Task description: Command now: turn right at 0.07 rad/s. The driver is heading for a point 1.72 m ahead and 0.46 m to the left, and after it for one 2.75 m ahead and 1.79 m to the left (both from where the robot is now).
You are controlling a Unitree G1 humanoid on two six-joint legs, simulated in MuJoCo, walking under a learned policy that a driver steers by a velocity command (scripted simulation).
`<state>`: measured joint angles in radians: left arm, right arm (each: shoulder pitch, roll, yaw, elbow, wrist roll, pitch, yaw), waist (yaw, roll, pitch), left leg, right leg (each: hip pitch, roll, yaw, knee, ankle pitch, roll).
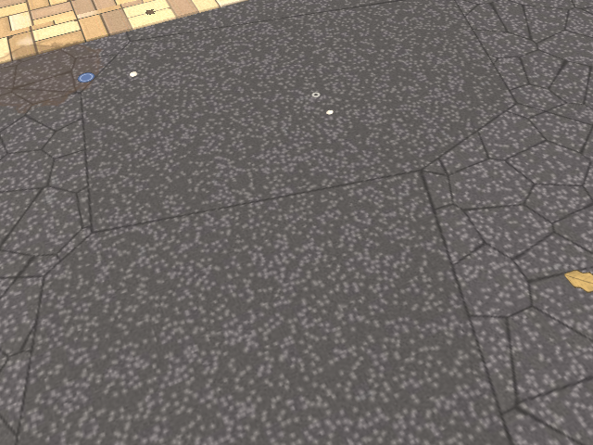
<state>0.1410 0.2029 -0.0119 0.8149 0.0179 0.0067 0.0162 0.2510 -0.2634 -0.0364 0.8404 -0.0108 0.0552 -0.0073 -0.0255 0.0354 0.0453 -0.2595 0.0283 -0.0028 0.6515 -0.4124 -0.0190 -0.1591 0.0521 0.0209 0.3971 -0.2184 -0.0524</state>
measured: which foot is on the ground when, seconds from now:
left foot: up 0.00-0.04, down 0.06-0.92, up 0.94-1.00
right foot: down 0.00-1.00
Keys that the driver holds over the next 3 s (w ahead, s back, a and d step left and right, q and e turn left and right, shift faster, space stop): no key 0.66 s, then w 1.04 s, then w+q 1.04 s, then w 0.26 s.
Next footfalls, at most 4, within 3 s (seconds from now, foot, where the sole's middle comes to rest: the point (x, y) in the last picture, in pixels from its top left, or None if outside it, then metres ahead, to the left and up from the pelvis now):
0.06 left None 0.02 0.13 -0.78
1.38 left None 0.40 0.09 -0.78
1.92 right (345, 352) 0.72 -0.07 -0.78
2.46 left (243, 286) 0.93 0.19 -0.78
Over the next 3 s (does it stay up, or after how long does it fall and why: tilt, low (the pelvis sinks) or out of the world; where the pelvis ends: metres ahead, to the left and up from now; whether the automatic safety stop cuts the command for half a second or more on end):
stays up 1.08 0.21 -0.02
